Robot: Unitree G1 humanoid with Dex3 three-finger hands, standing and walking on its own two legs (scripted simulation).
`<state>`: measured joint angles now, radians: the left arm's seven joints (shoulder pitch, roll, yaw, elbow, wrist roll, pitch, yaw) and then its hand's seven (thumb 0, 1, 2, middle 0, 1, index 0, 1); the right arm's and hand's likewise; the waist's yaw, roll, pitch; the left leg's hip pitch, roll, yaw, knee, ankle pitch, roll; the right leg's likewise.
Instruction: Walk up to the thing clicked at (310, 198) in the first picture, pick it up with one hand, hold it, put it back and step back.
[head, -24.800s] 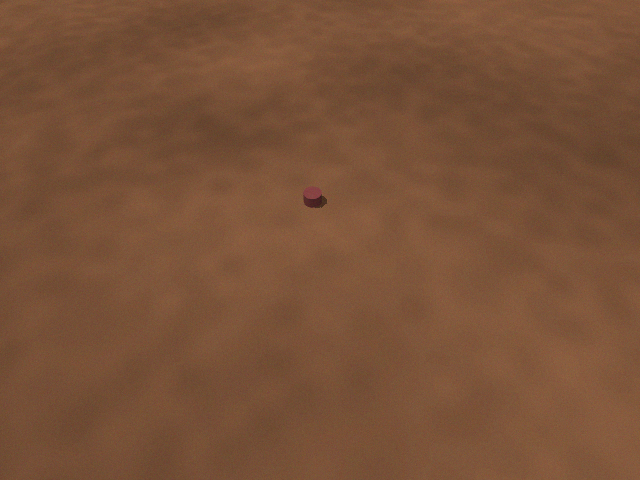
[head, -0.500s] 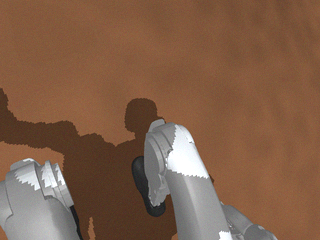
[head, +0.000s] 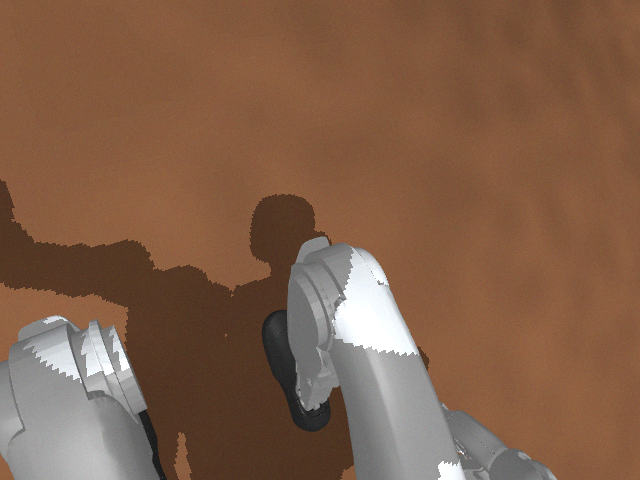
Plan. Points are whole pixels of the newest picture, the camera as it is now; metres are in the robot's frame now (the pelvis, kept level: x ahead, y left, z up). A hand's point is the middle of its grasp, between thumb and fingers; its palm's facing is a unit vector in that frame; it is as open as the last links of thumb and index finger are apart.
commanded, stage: withdraw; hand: left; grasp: from above
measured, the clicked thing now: out of the picture +0.43 +0.33 -0.27
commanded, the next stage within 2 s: home in 0.88 s
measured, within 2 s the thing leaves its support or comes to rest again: neither
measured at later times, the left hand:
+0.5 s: hand out of the picture +0.42 +0.36 -0.08, palm faces -0.42 -0.08 -0.90, open 14.1 cm
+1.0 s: hand out of the picture +0.42 +0.34 -0.14, palm faces -0.44 -0.09 -0.89, open 13.9 cm
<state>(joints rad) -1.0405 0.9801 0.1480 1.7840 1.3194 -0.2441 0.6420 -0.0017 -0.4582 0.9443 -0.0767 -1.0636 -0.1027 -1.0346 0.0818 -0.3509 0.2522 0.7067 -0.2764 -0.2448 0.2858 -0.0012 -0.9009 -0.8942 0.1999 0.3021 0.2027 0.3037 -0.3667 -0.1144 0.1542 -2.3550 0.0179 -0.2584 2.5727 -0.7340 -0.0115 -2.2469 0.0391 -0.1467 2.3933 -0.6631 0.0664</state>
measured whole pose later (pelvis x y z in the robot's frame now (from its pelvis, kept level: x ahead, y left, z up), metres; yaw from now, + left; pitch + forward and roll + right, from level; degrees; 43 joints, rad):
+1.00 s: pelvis -0.01 -0.01 +0.03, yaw +6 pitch +32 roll -9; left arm -1.01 0.82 0.09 1.51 1.34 -0.28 0.41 0.00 -0.50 1.00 -0.09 -1.03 -0.10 -1.02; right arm 0.20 -0.31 0.11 0.71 -0.16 -0.04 0.12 0.00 -0.90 -0.89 0.20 0.30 0.20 0.30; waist -0.28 -0.02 0.00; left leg -2.34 0.00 -0.15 2.41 -0.64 0.00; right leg -2.25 0.00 -0.07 2.31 -0.62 0.04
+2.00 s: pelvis +0.03 +0.00 +0.33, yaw +13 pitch +21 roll -4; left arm 0.17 0.28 0.03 0.13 0.02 0.36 0.09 0.01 0.90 0.90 -0.21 -0.31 -0.21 -0.30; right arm 0.15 -0.20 0.06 0.55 0.04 -0.11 -0.10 0.01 -0.91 -0.90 0.20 0.30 0.20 0.30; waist -0.06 0.04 -0.17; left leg -1.22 0.03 -0.08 1.42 -0.57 -0.01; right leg -1.17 -0.02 -0.06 1.35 -0.56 0.02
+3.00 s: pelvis +0.08 +0.00 +0.42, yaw +15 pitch +10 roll -3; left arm 0.50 0.22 0.03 -0.11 -0.05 0.45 0.03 0.01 0.90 0.90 -0.20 -0.30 -0.21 -0.30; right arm 0.29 -0.22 0.03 0.55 0.01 -0.23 -0.17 0.01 -0.90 -0.90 0.20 0.30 0.21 0.30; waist -0.04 0.05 -0.15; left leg -0.68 0.04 -0.06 1.00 -0.49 -0.02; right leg -0.63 -0.01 -0.06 0.94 -0.48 0.02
